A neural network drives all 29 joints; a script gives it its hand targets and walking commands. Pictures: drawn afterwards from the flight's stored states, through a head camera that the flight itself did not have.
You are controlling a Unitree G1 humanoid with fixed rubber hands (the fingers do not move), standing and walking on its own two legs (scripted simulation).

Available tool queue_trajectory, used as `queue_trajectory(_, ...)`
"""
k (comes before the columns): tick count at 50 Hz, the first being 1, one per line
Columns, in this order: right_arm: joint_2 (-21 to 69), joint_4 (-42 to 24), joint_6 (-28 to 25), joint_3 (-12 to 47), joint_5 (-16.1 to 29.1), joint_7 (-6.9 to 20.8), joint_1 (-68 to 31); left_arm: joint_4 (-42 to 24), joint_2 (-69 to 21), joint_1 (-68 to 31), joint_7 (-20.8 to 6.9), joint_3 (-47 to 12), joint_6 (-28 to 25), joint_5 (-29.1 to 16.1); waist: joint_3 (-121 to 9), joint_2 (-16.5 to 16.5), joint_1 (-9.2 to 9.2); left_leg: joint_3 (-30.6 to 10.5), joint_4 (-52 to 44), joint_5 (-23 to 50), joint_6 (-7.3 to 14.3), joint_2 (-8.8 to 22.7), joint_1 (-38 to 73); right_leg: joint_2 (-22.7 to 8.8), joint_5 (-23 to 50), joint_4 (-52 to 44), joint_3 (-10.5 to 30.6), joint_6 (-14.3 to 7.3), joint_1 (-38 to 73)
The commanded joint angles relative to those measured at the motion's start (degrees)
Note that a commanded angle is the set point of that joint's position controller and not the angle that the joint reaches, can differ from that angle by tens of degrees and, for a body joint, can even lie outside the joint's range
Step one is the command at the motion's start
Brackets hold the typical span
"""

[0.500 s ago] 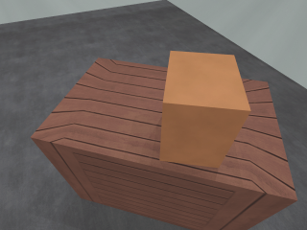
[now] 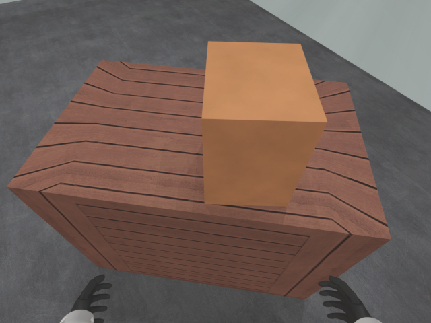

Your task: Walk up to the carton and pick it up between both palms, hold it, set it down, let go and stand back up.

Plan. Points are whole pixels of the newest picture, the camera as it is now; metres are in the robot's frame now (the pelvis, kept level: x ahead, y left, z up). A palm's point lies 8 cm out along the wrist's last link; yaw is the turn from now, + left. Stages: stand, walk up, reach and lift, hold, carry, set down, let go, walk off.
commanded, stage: reach and lift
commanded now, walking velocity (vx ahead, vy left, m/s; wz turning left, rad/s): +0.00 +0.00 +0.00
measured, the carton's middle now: (249, 128) +0.52 -0.04 +0.05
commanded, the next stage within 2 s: none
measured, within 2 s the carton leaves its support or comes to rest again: neither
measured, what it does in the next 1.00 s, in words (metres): stands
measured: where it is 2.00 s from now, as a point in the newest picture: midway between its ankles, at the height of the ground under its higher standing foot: outside the picture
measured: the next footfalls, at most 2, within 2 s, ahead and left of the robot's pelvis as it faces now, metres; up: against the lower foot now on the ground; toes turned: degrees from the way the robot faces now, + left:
none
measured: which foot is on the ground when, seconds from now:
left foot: down 0.00-1.00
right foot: down 0.00-1.00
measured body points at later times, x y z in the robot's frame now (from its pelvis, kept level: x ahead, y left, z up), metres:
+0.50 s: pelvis +0.02 -0.02 +0.03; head +0.03 -0.01 +0.48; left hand +0.17 +0.23 -0.06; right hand +0.20 -0.25 -0.06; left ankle +0.01 +0.12 -0.72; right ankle +0.02 -0.11 -0.72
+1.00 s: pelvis +0.03 -0.01 +0.03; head +0.03 +0.01 +0.48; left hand +0.22 +0.19 -0.03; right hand +0.20 -0.24 -0.03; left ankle +0.01 +0.12 -0.72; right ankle +0.02 -0.11 -0.72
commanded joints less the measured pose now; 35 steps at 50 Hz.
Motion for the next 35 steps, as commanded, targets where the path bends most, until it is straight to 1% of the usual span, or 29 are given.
queue_trajectory(1, -10.7, -6.5, -0.8, -1.8, 0.9, -0.8, -0.1, -3.5, 5.8, 6.1, 0.0, 3.0, 0.1, 1.6, -7.5, 1.2, 1.44, 5.7, -17.6, 7.6, 1.2, 0.4, -10.4, 2.5, 9.2, -5.6, -0.7, -1.3, 27.0)
queue_trajectory(2, -11.1, -7.3, -0.7, -3.5, -0.1, -0.5, -0.9, -2.3, 4.4, 6.6, 0.0, 2.7, -0.3, 1.2, -5.9, 2.9, 1.91, 5.0, -20.2, 4.2, 1.7, 1.5, -11.9, 2.8, 7.6, -6.4, -1.4, -1.2, 28.5)
queue_trajectory(3, -10.3, -9.3, -1.0, -3.2, -0.7, -0.1, -1.3, -1.6, 4.2, 5.5, 0.1, 3.7, -1.0, 1.8, -4.1, 3.1, 2.9, 6.1, -19.4, 5.0, 1.7, 0.7, -14.0, 1.7, 6.4, -7.8, 0.8, -1.9, 28.1)
queue_trajectory(4, -9.2, -9.8, -1.5, -3.0, 0.6, -0.4, -1.0, -2.4, 4.6, 4.4, -0.2, 4.2, -1.8, 1.4, -5.3, 1.5, 3.08, 6.3, -18.5, 9.1, 1.2, -0.2, -10.7, 0.9, 7.8, -8.8, 1.8, -1.8, 28.8)
queue_trajectory(6, -7.2, -12.4, -2.3, -3.3, -0.6, -0.7, -1.5, -3.1, 7.3, 2.1, -0.6, 5.7, -3.4, 2.1, -4.1, -0.6, 2.2, 6.2, -18.8, 7.9, 1.6, -0.2, -5.8, 1.1, 4.0, -11.6, 2.3, -1.2, 24.0)
queue_trajectory(7, -7.0, -12.1, -2.4, -2.6, 0.9, -0.7, -2.0, -3.0, 5.5, 1.7, -0.5, 5.4, -4.6, 1.6, -3.5, -0.3, 4.52, 6.0, -18.5, 10.1, 0.8, -1.1, -3.4, 0.1, 5.6, -13.7, 3.3, -1.2, 24.4)
queue_trajectory(8, -6.9, -11.9, -2.5, -3.2, 1.0, -0.5, 0.1, -3.5, 4.5, 1.9, -0.3, 4.6, -5.5, 0.8, -5.0, 0.9, 2.74, 5.8, -19.6, 9.2, 0.7, -0.9, -1.6, 0.0, 4.7, -14.2, 2.9, -1.4, 23.5)
queue_trajectory(9, -5.7, -13.4, -3.5, -2.9, 0.8, -0.7, -2.1, -4.8, 5.6, -0.4, -0.7, 4.9, -6.6, 1.2, -5.8, -0.5, 3.25, 6.7, -18.2, 11.0, 0.8, -1.4, 0.0, -0.7, 5.5, -14.9, 4.5, -1.0, 22.5)
queue_trajectory(11, -5.2, -14.6, -5.1, -3.0, 0.8, -1.2, 0.0, -6.8, 5.7, 1.1, -0.2, 4.9, -9.0, -0.3, -8.5, -2.8, 1.88, 6.3, -17.4, 13.8, 0.5, -1.6, 3.9, -0.3, 8.0, -15.5, 4.9, -0.2, 19.8)
queue_trajectory(12, -4.9, -13.5, -5.5, -2.1, 1.2, -1.7, 0.0, -6.3, 6.4, -0.6, -0.3, 4.6, -10.3, -0.7, -9.9, -1.8, 1.48, 6.0, -16.9, 14.8, 0.0, -2.0, 5.6, -1.9, 10.8, -15.6, 6.4, -0.5, 19.0)
queue_trajectory(13, -5.2, -13.9, -6.2, -3.3, 1.4, -1.6, -0.2, -8.5, 5.9, -0.4, -0.3, 4.2, -11.6, -1.5, -10.9, -1.7, 1.83, 6.5, -18.3, 16.4, 0.2, -2.0, 6.5, -0.6, 13.9, -16.2, 4.0, -0.2, 18.6)
queue_trajectory(14, -6.1, -12.1, -6.6, -3.8, 1.8, -1.4, 0.4, -7.4, 4.0, 0.5, -0.2, 2.9, -12.3, -1.3, -10.1, 0.2, 1.73, 6.1, -18.3, 17.1, -0.4, -1.8, 7.6, -0.3, 15.0, -15.9, 4.3, -0.3, 19.1)
queue_trajectory(15, -5.3, -12.5, -7.7, -2.8, 2.5, -1.7, 1.5, -9.7, 5.4, -0.6, -0.2, 3.3, -13.6, -1.6, -10.0, 0.9, 1.47, 6.1, -18.6, 16.6, -0.9, -1.9, 7.4, -0.8, 15.2, -16.8, 4.5, -0.3, 19.2)
queue_trajectory(17, -5.4, -14.1, -7.9, -2.9, 2.7, -1.9, 1.8, -8.8, 5.5, 1.5, -0.3, 2.5, -14.6, -2.3, -9.4, -0.6, 1.41, 6.1, -19.6, 16.9, -0.2, -2.7, 8.3, -0.3, 14.0, -18.1, 4.9, 0.2, 18.5)
queue_trajectory(18, -5.6, -12.9, -7.5, -3.3, 2.9, -1.9, 4.6, -8.5, 3.8, 3.2, -0.2, 1.6, -14.9, -3.0, -9.6, -0.9, 0.79, 6.0, -20.1, 17.9, -0.7, -2.5, 9.4, -0.4, 14.6, -18.2, 4.0, 0.4, 19.1)
queue_trajectory(19, -5.2, -14.2, -7.7, -2.7, 3.0, -2.1, 3.7, -8.8, 3.9, 2.1, -0.1, 2.6, -15.1, -2.8, -8.6, -0.3, 1.29, 5.7, -20.1, 19.4, -0.7, -2.9, 9.1, -0.3, 15.6, -18.9, 4.5, 0.4, 19.0)
queue_trajectory(20, -4.6, -14.6, -7.5, -3.2, 3.4, -2.2, 4.4, -11.4, 3.4, 2.7, -0.1, 1.7, -15.4, -2.9, -8.6, -0.3, 0.42, 5.7, -21.1, 17.0, -0.5, -2.3, 9.0, 0.0, 11.7, -19.5, 4.7, 0.3, 19.1)
queue_trajectory(21, -4.6, -14.2, -7.7, -3.2, 2.6, -2.3, 5.4, -10.7, 3.3, 3.0, 0.0, 1.0, -15.8, -3.2, -8.9, -0.3, 0.85, 5.6, -21.5, 17.7, -0.8, -1.8, 9.1, -0.2, 13.1, -19.2, 4.4, -0.3, 19.5)
queue_trajectory(22, -4.2, -15.2, -7.7, -3.6, 3.0, -2.3, 6.2, -12.4, 2.9, 3.2, 0.0, 1.1, -16.4, -2.7, -7.3, -0.8, 0.48, 5.3, -22.3, 17.1, -0.8, -2.2, 9.8, 0.1, 11.8, -20.2, 3.5, 0.2, 18.7)
queue_trajectory(23, -4.2, -15.4, -8.0, -3.7, 3.2, -2.4, 6.0, -12.1, 2.7, 4.1, -0.1, 1.1, -17.0, -3.1, -7.2, -0.5, 1.37, 5.7, -22.3, 16.8, -0.6, -2.1, 10.6, -0.2, 11.7, -21.1, 4.0, -0.1, 18.3)
queue_trajectory(24, -3.6, -15.7, -7.4, -3.5, 3.7, -2.1, 6.3, -10.0, 1.7, 4.5, 0.1, -0.3, -16.9, -3.2, -6.8, -0.1, 0.9, 5.1, -22.9, 18.1, -0.9, -2.2, 10.9, 0.1, 12.0, -20.8, 3.6, -0.3, 18.9)
queue_trajectory(25, -3.7, -17.8, -7.5, -4.0, 3.4, -2.4, 6.0, -11.4, 2.9, 3.7, -0.2, 0.0, -17.7, -3.0, -6.7, -1.1, 1.02, 6.0, -22.7, 16.5, -0.6, -2.4, 12.0, -0.6, 11.8, -21.7, 4.2, 0.0, 18.4)
queue_trajectory(26, -3.2, -16.2, -7.7, -3.9, 2.4, -2.2, 6.6, -11.4, 1.6, 3.3, 0.4, -0.4, -18.3, -3.0, -7.0, 0.1, 0.71, 5.4, -23.1, 17.3, -0.9, -2.0, 10.6, 0.2, 12.0, -21.5, 3.8, -0.2, 18.5)
queue_trajectory(27, -2.7, -16.9, -7.7, -3.3, 2.7, -2.1, 6.6, -9.9, 1.5, 3.8, 0.5, -0.2, -18.7, -3.4, -6.8, -1.6, 1.3, 5.3, -23.0, 16.6, -0.5, -1.8, 11.1, 0.0, 12.1, -21.7, 4.1, -0.2, 18.6)
queue_trajectory(29, -3.7, -16.5, -8.6, -4.4, 3.9, -2.3, 6.9, -12.2, 1.6, 2.9, 1.0, -1.3, -19.6, -3.9, -8.6, -1.0, 0.15, 4.8, -23.1, 18.4, -0.7, -1.5, 12.1, -0.2, 14.8, -20.8, 3.7, -0.2, 18.6)
queue_trajectory(32, -2.5, -18.9, -10.1, -4.3, 4.6, -2.0, 7.3, -12.2, -0.6, 4.6, 0.9, -1.5, -21.8, -4.0, -7.8, 0.1, 1.28, 5.3, -22.6, 22.3, -1.5, -2.3, 13.2, 0.5, 18.1, -20.7, 4.4, -0.3, 18.1)
queue_trajectory(33, -3.1, -16.9, -10.3, -4.2, 3.4, -1.7, 8.2, -11.9, -1.1, 5.4, 1.0, -1.9, -22.3, -3.7, -8.3, -1.1, 0.62, 4.8, -23.1, 24.0, -1.2, -1.3, 13.7, 0.8, 18.2, -20.7, 3.6, -0.1, 18.5)
queue_trajectory(34, -3.7, -18.4, -10.8, -3.9, 4.2, -1.6, 7.6, -12.3, -1.8, 5.3, 0.9, -3.1, -22.8, -3.7, -9.3, -0.4, 0.93, 5.0, -22.9, 23.6, -1.3, -1.7, 13.9, 0.7, 18.0, -21.8, 3.9, -0.5, 18.8)
queue_trajectory(35, -3.5, -19.0, -11.2, -5.1, 3.8, -1.4, 6.4, -11.9, -1.4, 5.4, 1.0, -2.6, -23.9, -3.7, -9.2, -1.2, 1.43, 5.0, -23.5, 22.7, -1.4, -1.1, 13.3, 0.9, 18.4, -21.3, 3.2, -0.6, 18.5)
